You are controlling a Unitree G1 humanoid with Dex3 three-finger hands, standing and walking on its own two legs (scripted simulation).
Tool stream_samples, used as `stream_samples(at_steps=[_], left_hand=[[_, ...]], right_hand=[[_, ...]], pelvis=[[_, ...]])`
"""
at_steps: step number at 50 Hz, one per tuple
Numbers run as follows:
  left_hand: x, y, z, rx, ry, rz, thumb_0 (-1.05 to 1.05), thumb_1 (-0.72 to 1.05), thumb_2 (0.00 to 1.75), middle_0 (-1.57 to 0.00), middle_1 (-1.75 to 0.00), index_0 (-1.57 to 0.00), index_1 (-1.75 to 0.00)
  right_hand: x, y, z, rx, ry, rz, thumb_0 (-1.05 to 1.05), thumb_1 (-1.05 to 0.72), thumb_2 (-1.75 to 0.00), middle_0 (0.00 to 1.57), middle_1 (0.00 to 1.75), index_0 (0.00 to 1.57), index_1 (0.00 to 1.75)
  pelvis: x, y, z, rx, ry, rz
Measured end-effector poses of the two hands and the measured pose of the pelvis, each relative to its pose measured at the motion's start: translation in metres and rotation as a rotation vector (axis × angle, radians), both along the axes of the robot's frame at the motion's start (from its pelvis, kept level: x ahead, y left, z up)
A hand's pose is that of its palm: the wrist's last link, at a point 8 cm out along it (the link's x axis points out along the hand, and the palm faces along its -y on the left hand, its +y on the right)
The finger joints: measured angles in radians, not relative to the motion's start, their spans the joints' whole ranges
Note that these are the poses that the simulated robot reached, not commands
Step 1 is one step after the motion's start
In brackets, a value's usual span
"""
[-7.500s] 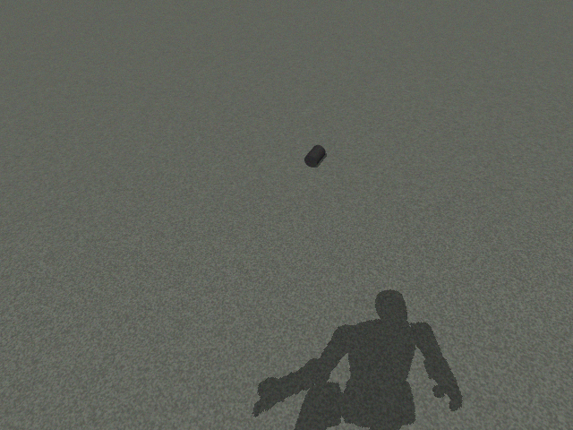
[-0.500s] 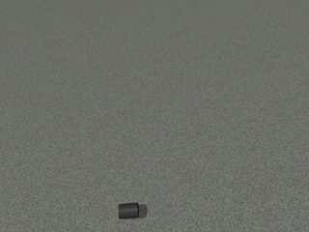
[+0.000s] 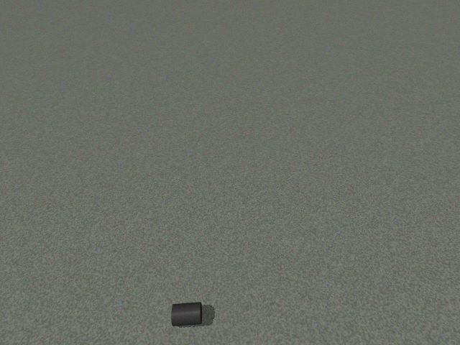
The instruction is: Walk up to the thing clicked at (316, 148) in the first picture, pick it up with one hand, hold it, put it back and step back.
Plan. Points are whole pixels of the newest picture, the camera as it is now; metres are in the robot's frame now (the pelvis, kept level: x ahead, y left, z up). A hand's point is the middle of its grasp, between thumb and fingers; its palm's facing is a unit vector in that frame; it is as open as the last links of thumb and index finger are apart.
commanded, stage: stand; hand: left
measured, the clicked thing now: (187, 313) +0.44 +0.22 -0.74
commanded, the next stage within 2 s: none
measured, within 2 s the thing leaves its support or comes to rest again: neither
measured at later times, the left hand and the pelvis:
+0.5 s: hand out of the picture +0.07 +0.25 -0.16, palm faces -0.01 -0.94 -0.35, open 7.3 cm; pelvis +0.00 -0.01 +0.00, yaw +1 degrees
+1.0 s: hand out of the picture +0.07 +0.25 -0.16, palm faces -0.02 -0.94 -0.34, open 7.3 cm; pelvis +0.01 -0.01 +0.00, yaw +1 degrees
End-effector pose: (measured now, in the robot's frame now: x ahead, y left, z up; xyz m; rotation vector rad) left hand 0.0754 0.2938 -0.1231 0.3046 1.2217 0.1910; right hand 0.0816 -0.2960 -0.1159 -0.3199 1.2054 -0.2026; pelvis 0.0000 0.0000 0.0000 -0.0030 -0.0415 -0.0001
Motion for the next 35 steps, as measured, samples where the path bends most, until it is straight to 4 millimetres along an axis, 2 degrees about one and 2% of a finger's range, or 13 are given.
stream_samples(at_steps=[14,35], left_hand=[[-0.018,0.001,0.002,0.015,0.032,0.019,0.00,0.90,0.90,-0.20,-0.30,-0.21,-0.30],[-0.013,-0.003,0.002,0.011,0.012,0.011,0.00,0.90,0.90,-0.20,-0.30,-0.21,-0.30]], right_hand=[[-0.007,-0.001,-0.005,0.013,0.023,0.006,0.00,-0.90,-0.89,0.21,0.30,0.20,0.30],[-0.011,-0.007,-0.004,0.004,0.033,0.009,0.00,-0.90,-0.89,0.21,0.30,0.20,0.30]], pelvis=[[-0.001,-0.003,0.000,0.001,0.000,0.006],[-0.001,-0.007,0.000,0.000,0.000,0.011]])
